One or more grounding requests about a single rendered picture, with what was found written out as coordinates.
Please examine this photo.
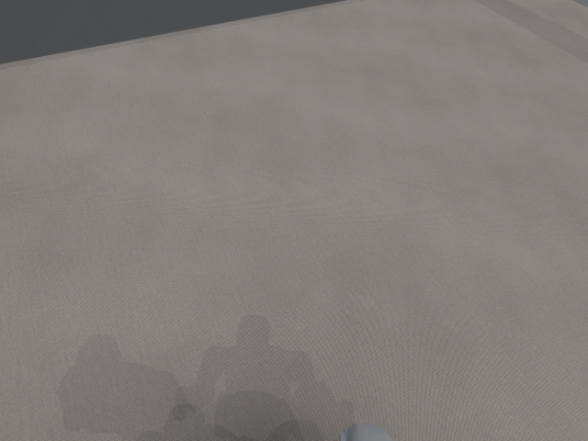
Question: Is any right robot thigh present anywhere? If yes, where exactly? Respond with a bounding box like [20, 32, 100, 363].
[339, 423, 393, 441]

